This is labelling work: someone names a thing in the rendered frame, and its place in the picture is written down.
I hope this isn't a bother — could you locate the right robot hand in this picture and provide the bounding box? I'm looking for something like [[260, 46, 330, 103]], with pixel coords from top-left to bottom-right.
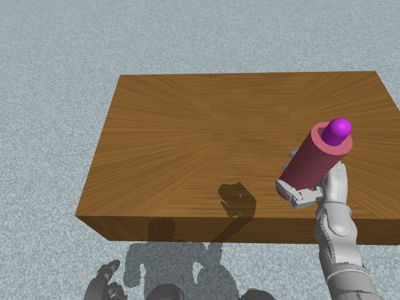
[[275, 147, 348, 209]]

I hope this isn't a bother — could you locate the bottle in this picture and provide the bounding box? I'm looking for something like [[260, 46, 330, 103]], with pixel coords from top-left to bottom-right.
[[276, 118, 353, 201]]

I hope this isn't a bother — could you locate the right robot arm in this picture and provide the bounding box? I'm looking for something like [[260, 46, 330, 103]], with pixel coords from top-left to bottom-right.
[[313, 202, 385, 300]]

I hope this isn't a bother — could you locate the left robot hand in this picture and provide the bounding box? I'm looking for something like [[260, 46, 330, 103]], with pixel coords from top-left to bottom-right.
[[83, 259, 128, 300]]

